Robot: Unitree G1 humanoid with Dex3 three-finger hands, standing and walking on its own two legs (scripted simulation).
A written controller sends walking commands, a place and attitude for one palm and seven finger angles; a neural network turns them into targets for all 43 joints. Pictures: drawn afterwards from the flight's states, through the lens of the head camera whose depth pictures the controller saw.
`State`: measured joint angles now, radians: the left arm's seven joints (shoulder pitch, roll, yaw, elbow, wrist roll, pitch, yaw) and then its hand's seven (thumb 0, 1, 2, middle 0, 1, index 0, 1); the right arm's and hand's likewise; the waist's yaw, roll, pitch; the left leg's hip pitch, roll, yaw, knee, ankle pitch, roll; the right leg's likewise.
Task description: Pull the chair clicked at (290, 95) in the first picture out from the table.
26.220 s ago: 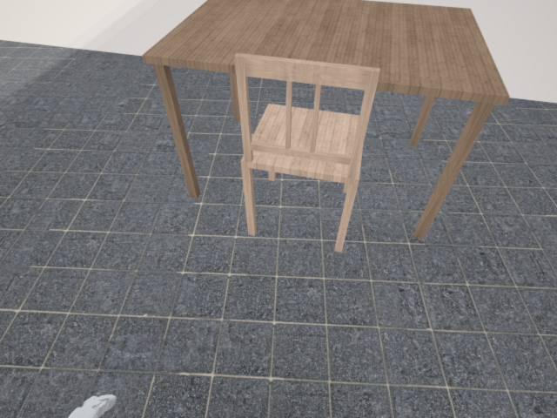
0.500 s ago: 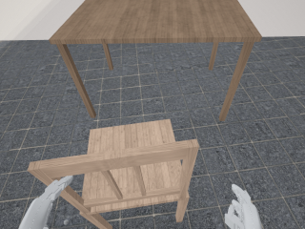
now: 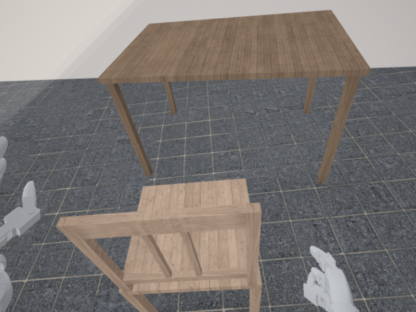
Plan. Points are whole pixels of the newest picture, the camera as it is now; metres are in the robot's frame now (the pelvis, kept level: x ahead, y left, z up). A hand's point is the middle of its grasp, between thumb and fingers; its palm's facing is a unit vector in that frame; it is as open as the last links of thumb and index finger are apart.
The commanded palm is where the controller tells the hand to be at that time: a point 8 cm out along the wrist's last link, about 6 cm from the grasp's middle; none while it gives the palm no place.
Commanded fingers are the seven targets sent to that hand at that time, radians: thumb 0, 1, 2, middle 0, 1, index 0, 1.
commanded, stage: draw the hand back to the body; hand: left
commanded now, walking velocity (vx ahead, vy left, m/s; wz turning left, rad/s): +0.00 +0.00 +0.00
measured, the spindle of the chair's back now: (158, 255) +0.28 +0.18 -0.12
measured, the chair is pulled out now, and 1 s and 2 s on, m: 0.65 0.65 0.65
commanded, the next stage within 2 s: step back with the hand held close in 0.32 s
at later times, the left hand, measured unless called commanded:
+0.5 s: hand (32, 238) +0.18 +0.28 +0.16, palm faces +0.43 -0.80 -0.42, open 7.4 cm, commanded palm +0.12 +0.32 +0.18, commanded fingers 0.00 0.90 0.90 -0.20 -0.30 -0.20 -0.30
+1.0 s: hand (8, 263) +0.13 +0.28 +0.17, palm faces +0.38 -0.78 -0.50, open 7.4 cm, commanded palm +0.08 +0.33 +0.18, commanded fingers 0.00 0.90 0.90 -0.20 -0.30 -0.20 -0.30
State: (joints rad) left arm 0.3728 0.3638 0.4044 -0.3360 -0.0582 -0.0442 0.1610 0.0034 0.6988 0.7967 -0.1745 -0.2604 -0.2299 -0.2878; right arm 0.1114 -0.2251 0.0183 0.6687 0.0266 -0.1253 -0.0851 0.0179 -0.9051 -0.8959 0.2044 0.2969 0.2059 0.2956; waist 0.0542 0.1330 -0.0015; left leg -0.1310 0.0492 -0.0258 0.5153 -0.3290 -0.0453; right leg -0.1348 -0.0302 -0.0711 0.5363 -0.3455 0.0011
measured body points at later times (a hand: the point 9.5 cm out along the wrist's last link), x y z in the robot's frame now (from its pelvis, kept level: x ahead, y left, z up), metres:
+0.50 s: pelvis -0.03 +0.02 +0.01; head -0.04 -0.01 +0.45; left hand +0.15 +0.32 +0.18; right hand +0.15 -0.21 -0.09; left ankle -0.03 +0.16 -0.73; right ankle -0.03 -0.11 -0.73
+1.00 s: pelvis -0.07 +0.03 +0.00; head -0.05 +0.02 +0.45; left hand +0.11 +0.32 +0.20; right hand +0.11 -0.21 -0.09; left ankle -0.03 +0.16 -0.73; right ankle -0.03 -0.11 -0.73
